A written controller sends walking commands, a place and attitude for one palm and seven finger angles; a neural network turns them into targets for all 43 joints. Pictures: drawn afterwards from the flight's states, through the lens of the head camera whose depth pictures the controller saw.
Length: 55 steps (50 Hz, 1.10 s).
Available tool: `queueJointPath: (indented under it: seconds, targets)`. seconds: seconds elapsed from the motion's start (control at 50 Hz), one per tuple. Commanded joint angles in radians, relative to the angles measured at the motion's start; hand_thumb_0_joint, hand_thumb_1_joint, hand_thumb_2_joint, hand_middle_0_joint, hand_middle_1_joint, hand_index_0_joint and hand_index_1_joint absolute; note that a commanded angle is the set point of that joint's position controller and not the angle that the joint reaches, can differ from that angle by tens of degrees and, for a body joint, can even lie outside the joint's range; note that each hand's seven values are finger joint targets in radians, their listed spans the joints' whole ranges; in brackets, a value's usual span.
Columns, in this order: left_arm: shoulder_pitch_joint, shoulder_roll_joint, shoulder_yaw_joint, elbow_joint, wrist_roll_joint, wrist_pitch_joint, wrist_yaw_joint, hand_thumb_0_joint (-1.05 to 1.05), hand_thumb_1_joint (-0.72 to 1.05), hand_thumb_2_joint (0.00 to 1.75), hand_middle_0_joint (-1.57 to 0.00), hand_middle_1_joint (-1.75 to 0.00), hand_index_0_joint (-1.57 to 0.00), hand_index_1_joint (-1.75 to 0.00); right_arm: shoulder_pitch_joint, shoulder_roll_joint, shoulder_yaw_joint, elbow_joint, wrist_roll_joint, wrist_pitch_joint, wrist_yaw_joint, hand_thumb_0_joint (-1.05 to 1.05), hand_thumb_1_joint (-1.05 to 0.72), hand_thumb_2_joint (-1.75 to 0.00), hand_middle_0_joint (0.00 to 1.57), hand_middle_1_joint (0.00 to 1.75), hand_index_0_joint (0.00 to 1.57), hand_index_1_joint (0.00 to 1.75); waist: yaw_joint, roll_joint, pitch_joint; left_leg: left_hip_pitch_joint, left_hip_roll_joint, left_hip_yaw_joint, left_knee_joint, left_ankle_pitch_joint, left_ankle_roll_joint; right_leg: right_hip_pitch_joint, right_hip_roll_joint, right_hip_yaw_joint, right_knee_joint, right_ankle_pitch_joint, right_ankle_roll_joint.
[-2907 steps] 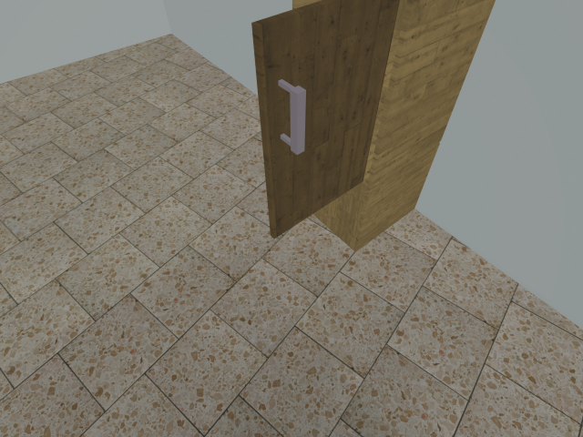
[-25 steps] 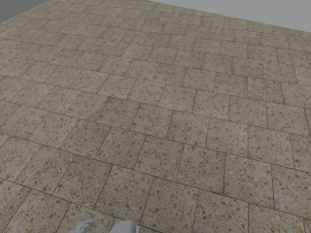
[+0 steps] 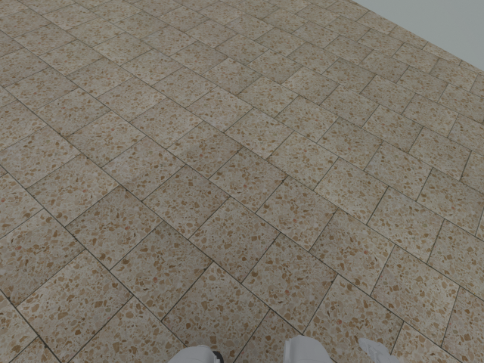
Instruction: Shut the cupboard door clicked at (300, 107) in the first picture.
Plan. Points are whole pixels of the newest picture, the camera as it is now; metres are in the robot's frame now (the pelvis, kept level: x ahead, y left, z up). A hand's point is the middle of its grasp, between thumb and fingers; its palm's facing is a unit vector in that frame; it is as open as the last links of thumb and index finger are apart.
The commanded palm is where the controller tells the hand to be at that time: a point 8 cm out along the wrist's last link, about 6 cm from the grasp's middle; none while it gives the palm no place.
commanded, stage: turn to face it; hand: left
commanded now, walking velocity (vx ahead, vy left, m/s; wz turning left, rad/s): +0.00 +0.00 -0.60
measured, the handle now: out of the picture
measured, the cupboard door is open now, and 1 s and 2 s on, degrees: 28 28 28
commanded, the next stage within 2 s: none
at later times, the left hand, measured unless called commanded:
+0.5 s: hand (179, 328) +0.18 +0.13 -0.16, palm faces -0.20 -0.96 -0.22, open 7.4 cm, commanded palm none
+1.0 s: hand (186, 250) +0.33 +0.14 -0.15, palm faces -0.48 -0.84 -0.23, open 7.4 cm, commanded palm none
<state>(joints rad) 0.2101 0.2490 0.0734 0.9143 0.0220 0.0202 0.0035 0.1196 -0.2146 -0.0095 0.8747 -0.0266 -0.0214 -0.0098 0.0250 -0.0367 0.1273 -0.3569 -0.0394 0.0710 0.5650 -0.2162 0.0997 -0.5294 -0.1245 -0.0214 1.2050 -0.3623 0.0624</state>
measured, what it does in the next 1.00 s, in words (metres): walks ahead, turning right: right foot, then left foot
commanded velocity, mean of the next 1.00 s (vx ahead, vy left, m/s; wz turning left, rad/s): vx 0.00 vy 0.00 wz -0.60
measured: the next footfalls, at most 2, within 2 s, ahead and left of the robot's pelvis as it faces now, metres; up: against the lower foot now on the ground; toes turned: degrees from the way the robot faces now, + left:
right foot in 0.34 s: +0.09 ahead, -0.15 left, +0.00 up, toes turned -15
left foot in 0.74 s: +0.22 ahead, +0.09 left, +0.00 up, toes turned -21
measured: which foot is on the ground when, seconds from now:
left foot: down 0.00-0.36, up 0.38-0.72, down 0.74-1.00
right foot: up 0.00-0.32, down 0.34-0.74, up 0.76-1.00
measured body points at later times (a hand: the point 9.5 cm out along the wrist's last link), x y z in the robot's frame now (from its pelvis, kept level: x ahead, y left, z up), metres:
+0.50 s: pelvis +0.08 -0.04 +0.00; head +0.13 -0.06 +0.45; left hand +0.19 +0.18 -0.14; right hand +0.06 -0.29 -0.15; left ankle +0.07 +0.08 -0.66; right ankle +0.05 -0.14 -0.73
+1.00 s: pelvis +0.13 +0.00 +0.01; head +0.18 -0.01 +0.46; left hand +0.36 +0.19 -0.13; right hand +0.07 -0.25 -0.12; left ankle +0.18 +0.10 -0.73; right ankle +0.03 -0.11 -0.66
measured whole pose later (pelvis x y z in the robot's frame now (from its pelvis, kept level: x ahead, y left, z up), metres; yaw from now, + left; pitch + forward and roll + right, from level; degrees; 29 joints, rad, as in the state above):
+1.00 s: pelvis +0.13 +0.00 +0.01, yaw -32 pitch +1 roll -2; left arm 0.15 0.29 0.10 0.86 0.02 0.09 -0.04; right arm 0.19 -0.20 -0.01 0.88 -0.04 0.01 -0.03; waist 0.01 -0.01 0.09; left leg -0.23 0.13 0.16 0.51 -0.28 -0.01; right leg -0.44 -0.03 -0.03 1.01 -0.46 0.06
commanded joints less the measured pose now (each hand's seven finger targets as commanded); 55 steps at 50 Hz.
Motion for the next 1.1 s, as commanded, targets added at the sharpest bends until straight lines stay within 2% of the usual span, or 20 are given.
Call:
queueJointPath:
  seconds: [0.0, 0.14, 0.22, 0.28, 0.3, 0.32, 0.34, 0.36, 0.38, 0.46, 0.58, 0.64, 0.68, 0.7, 0.72, 0.74, 0.76, 0.86, 1.02, 1.08]
  targets:
    - [0.152, 0.018, -0.010, 0.013, 0.002, 0.007, 0.010, 0.00, 0.90, 0.90, -0.20, -0.30, -0.20, -0.30, 0.102, -0.112, -0.031, -0.006, 0.010, -0.022, -0.023, 0.00, -0.90, -0.90, 0.20, 0.30, 0.20, 0.30, -0.006, 0.122, -0.224, 0.180, 0.267, -0.180, -0.277, 0.385, 0.022, 0.044, 0.019, 0.054, -0.094, 0.097, 0.001]
    - [0.022, 0.014, -0.006, -0.021, 0.002, 0.030, 0.002, 0.00, 0.90, 0.90, -0.20, -0.30, -0.20, -0.30, 0.133, -0.105, -0.040, 0.050, 0.001, 0.005, -0.030, 0.00, -0.90, -0.90, 0.20, 0.30, 0.20, 0.30, -0.029, 0.141, -0.067, 0.145, 0.327, -0.105, -0.292, 0.301, 0.068, 0.076, 0.063, 0.018, -0.334, 0.057, -0.011]
    - [0.006, 0.004, -0.001, -0.040, 0.003, 0.027, -0.006, 0.00, 0.90, 0.90, -0.20, -0.30, -0.20, -0.30, 0.145, -0.133, -0.055, 0.061, -0.004, 0.016, -0.035, 0.00, -0.90, -0.90, 0.20, 0.30, 0.20, 0.30, -0.042, 0.155, -0.114, 0.233, 0.368, -0.088, -0.202, 0.407, 0.078, 0.130, 0.083, -0.024, -0.450, 0.000, -0.028]
    - [0.059, 0.010, 0.008, -0.034, 0.002, 0.018, -0.009, 0.00, 0.90, 0.90, -0.20, -0.30, -0.20, -0.30, 0.142, -0.141, -0.065, 0.062, 0.003, 0.023, -0.034, 0.00, -0.90, -0.90, 0.20, 0.30, 0.20, 0.30, -0.022, 0.150, -0.143, 0.235, 0.348, -0.034, -0.089, 0.424, 0.028, 0.245, 0.105, -0.047, -0.615, 0.120, -0.050]
    - [0.101, 0.027, 0.014, -0.025, 0.004, 0.011, -0.009, 0.00, 0.90, 0.90, -0.20, -0.30, -0.20, -0.30, 0.131, -0.142, -0.067, 0.059, 0.009, 0.025, -0.032, 0.00, -0.90, -0.90, 0.20, 0.30, 0.20, 0.30, -0.001, 0.119, -0.161, 0.203, 0.316, -0.003, -0.013, 0.363, -0.010, 0.324, 0.095, -0.026, -0.718, 0.235, -0.062]
    - [0.152, 0.085, 0.026, -0.015, 0.010, -0.003, -0.005, 0.00, 0.90, 0.90, -0.20, -0.30, -0.20, -0.30, 0.130, -0.118, -0.068, 0.045, 0.018, 0.024, -0.027, 0.00, -0.90, -0.90, 0.20, 0.30, 0.20, 0.30, 0.016, -0.023, -0.207, 0.104, 0.230, 0.068, 0.151, 0.201, -0.073, 0.446, -0.019, 0.155, -0.792, 0.499, -0.114]
    - [0.184, 0.159, 0.039, -0.004, 0.015, -0.016, 0.006, 0.00, 0.90, 0.90, -0.20, -0.30, -0.20, -0.30, 0.095, -0.059, -0.059, 0.008, 0.020, 0.024, -0.021, 0.00, -0.90, -0.90, 0.20, 0.30, 0.20, 0.30, 0.030, -0.229, -0.178, -0.137, 0.086, 0.124, 0.353, -0.314, -0.138, 0.542, -0.231, 0.403, -0.823, 0.885, -0.239]
    - [0.205, 0.173, 0.039, 0.001, 0.000, -0.014, 0.015, 0.00, 0.90, 0.90, -0.20, -0.30, -0.20, -0.30, 0.076, -0.070, -0.052, -0.001, 0.017, 0.036, -0.029, 0.00, -0.90, -0.90, 0.20, 0.30, 0.20, 0.30, 0.044, -0.166, -0.177, -0.184, 0.074, -0.001, 0.501, -0.417, -0.142, 0.527, -0.280, 0.419, -0.833, 0.921, -0.323]
    - [0.162, 0.145, 0.042, -0.013, 0.003, -0.008, 0.027, 0.00, 0.90, 0.90, -0.20, -0.30, -0.20, -0.30, 0.058, -0.062, -0.052, -0.006, 0.016, 0.041, -0.030, 0.00, -0.90, -0.90, 0.20, 0.30, 0.20, 0.30, 0.024, -0.141, -0.155, -0.261, 0.096, -0.061, 0.566, -0.369, -0.142, 0.555, -0.231, 0.380, -0.827, 0.872, -0.328]
    - [0.074, 0.106, 0.035, -0.044, -0.003, -0.010, 0.030, 0.00, 0.90, 0.90, -0.20, -0.30, -0.20, -0.30, 0.054, -0.067, -0.053, 0.005, 0.014, 0.045, -0.020, 0.00, -0.90, -0.90, 0.20, 0.30, 0.20, 0.30, -0.008, -0.066, -0.198, -0.234, 0.110, -0.083, 0.548, -0.230, -0.168, 0.522, -0.126, 0.278, -0.816, 0.760, -0.270]
    - [0.053, 0.150, 0.047, -0.058, 0.007, -0.003, 0.015, 0.00, 0.90, 0.90, -0.20, -0.30, -0.20, -0.30, 0.029, -0.059, -0.057, -0.028, 0.018, 0.048, -0.018, 0.00, -0.90, -0.90, 0.20, 0.30, 0.20, 0.30, -0.005, -0.082, -0.167, -0.132, 0.076, -0.052, 0.314, -0.203, -0.180, 0.414, -0.090, 0.311, -0.811, 0.623, -0.262]
    - [0.011, 0.162, 0.054, -0.068, 0.011, 0.004, 0.009, 0.00, 0.90, 0.90, -0.20, -0.30, -0.20, -0.30, 0.062, -0.067, -0.060, -0.036, 0.025, 0.037, -0.020, 0.00, -0.90, -0.90, 0.20, 0.30, 0.20, 0.30, -0.026, -0.136, -0.168, -0.006, 0.055, -0.048, 0.128, -0.170, -0.170, 0.338, -0.070, 0.341, -0.764, 0.579, -0.232]
    - [-0.028, 0.152, 0.050, -0.083, -0.001, 0.013, 0.005, 0.00, 0.90, 0.90, -0.20, -0.30, -0.20, -0.30, 0.135, -0.093, -0.060, -0.013, 0.024, 0.026, -0.025, 0.00, -0.90, -0.90, 0.20, 0.30, 0.20, 0.30, -0.066, -0.102, -0.175, 0.202, 0.054, -0.035, -0.085, 0.015, -0.168, 0.199, -0.007, 0.308, -0.704, 0.444, -0.161]
    - [-0.010, 0.098, 0.039, -0.096, -0.011, 0.017, 0.003, 0.00, 0.90, 0.90, -0.20, -0.30, -0.20, -0.30, 0.166, -0.159, -0.069, -0.009, 0.015, 0.013, -0.029, 0.00, -0.90, -0.90, 0.20, 0.30, 0.20, 0.30, -0.069, 0.077, -0.208, 0.317, 0.197, -0.171, -0.211, 0.061, -0.132, 0.094, 0.087, 0.243, -0.595, 0.237, -0.109]
    - [0.022, 0.053, 0.028, -0.110, -0.019, 0.019, -0.005, 0.00, 0.90, 0.90, -0.20, -0.30, -0.20, -0.30, 0.190, -0.260, -0.088, -0.020, 0.003, 0.007, -0.031, 0.00, -0.90, -0.90, 0.20, 0.30, 0.20, 0.30, -0.068, 0.356, -0.240, 0.375, 0.463, -0.429, -0.255, 0.241, -0.013, -0.030, 0.200, 0.093, -0.347, -0.225, -0.046]
    - [-0.014, 0.089, 0.027, -0.121, -0.009, 0.020, -0.003, 0.00, 0.90, 0.90, -0.20, -0.30, -0.20, -0.30, 0.207, -0.265, -0.086, -0.029, 0.000, 0.015, -0.034, 0.00, -0.90, -0.90, 0.20, 0.30, 0.20, 0.30, -0.086, 0.292, -0.221, 0.300, 0.530, -0.448, -0.234, 0.320, 0.065, -0.003, 0.151, 0.087, -0.161, -0.299, -0.041]
    - [-0.013, 0.095, 0.034, -0.124, -0.003, 0.022, -0.009, 0.00, 0.90, 0.90, -0.20, -0.30, -0.20, -0.30, 0.170, -0.239, -0.075, -0.049, -0.008, 0.015, -0.035, 0.00, -0.90, -0.90, 0.20, 0.30, 0.20, 0.30, -0.067, 0.180, -0.192, 0.223, 0.516, -0.413, -0.256, 0.283, 0.091, 0.002, 0.129, 0.089, -0.063, -0.259, -0.033]
    - [-0.020, 0.080, 0.035, -0.108, -0.002, 0.045, -0.039, 0.00, 0.90, 0.90, -0.20, -0.30, -0.20, -0.30, 0.075, -0.180, -0.059, -0.070, -0.007, 0.015, -0.039, 0.00, -0.90, -0.90, 0.20, 0.30, 0.20, 0.30, -0.024, 0.226, -0.150, 0.234, 0.358, -0.109, -0.211, 0.412, 0.027, -0.013, 0.095, 0.022, -0.049, -0.101, 0.001]
    - [-0.090, 0.057, 0.018, -0.144, -0.002, 0.037, -0.046, 0.00, 0.90, 0.90, -0.20, -0.30, -0.20, -0.30, 0.137, -0.227, -0.085, -0.032, -0.006, 0.024, -0.022, 0.00, -0.90, -0.90, 0.20, 0.30, 0.20, 0.30, -0.062, 0.261, -0.174, 0.272, 0.397, -0.008, -0.141, 0.431, 0.021, 0.134, 0.113, -0.073, -0.420, -0.075, -0.024]
    - [-0.005, 0.086, 0.024, -0.123, -0.002, 0.026, -0.042, 0.00, 0.90, 0.90, -0.20, -0.30, -0.20, -0.30, 0.095, -0.234, -0.090, -0.039, 0.001, 0.030, -0.014, 0.00, -0.90, -0.90, 0.20, 0.30, 0.20, 0.30, -0.007, 0.226, -0.196, 0.185, 0.380, 0.050, -0.016, 0.332, -0.042, 0.323, 0.120, -0.083, -0.658, 0.116, -0.052]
